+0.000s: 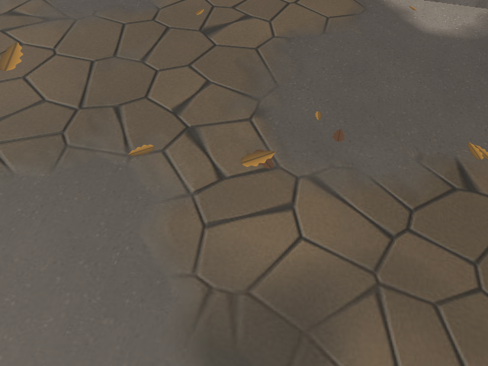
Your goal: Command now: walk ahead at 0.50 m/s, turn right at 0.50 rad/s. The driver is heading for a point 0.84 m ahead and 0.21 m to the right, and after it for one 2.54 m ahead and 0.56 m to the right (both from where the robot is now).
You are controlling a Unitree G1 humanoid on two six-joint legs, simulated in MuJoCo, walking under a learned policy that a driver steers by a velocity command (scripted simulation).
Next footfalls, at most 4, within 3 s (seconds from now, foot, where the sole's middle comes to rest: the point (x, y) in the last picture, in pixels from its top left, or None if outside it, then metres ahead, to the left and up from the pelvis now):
0.40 right None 0.33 -0.19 -0.77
0.92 left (288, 298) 0.67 -0.12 -0.77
1.40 right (379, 255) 0.83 -0.41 -0.77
1.82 left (294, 236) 0.89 -0.15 -0.77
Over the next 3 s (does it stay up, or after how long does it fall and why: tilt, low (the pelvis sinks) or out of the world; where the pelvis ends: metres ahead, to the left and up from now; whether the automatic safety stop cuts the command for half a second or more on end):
stays up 0.92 -0.35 0.01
